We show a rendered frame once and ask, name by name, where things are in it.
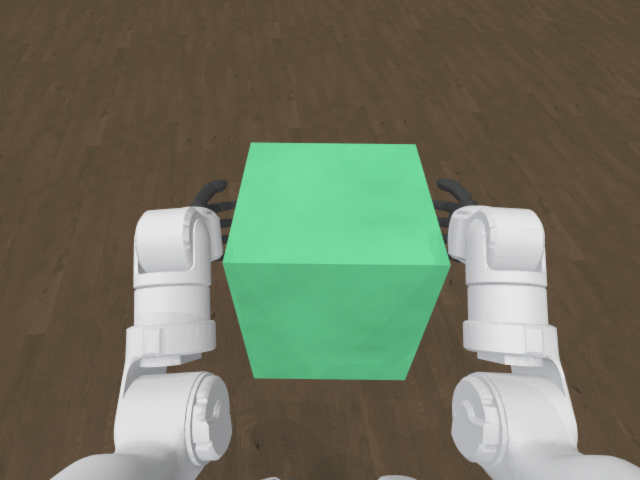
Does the left robot upper arm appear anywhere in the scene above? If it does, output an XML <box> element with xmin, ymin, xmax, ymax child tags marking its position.
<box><xmin>50</xmin><ymin>371</ymin><xmax>232</xmax><ymax>480</ymax></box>

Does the right robot forearm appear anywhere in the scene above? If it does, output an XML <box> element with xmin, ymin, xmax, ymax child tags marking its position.
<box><xmin>448</xmin><ymin>206</ymin><xmax>578</xmax><ymax>441</ymax></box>

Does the carton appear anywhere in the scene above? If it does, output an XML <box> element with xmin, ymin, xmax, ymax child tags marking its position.
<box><xmin>222</xmin><ymin>143</ymin><xmax>451</xmax><ymax>380</ymax></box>

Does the right robot hand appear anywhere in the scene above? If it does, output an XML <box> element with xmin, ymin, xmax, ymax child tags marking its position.
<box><xmin>432</xmin><ymin>178</ymin><xmax>478</xmax><ymax>263</ymax></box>

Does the left robot hand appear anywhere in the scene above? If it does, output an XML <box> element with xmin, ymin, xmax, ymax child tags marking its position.
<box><xmin>190</xmin><ymin>180</ymin><xmax>237</xmax><ymax>263</ymax></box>

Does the left robot forearm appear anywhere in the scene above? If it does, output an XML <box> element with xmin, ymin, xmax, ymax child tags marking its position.
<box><xmin>114</xmin><ymin>207</ymin><xmax>223</xmax><ymax>449</ymax></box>

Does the right robot upper arm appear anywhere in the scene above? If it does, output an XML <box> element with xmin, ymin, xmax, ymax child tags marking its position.
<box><xmin>451</xmin><ymin>372</ymin><xmax>640</xmax><ymax>480</ymax></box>

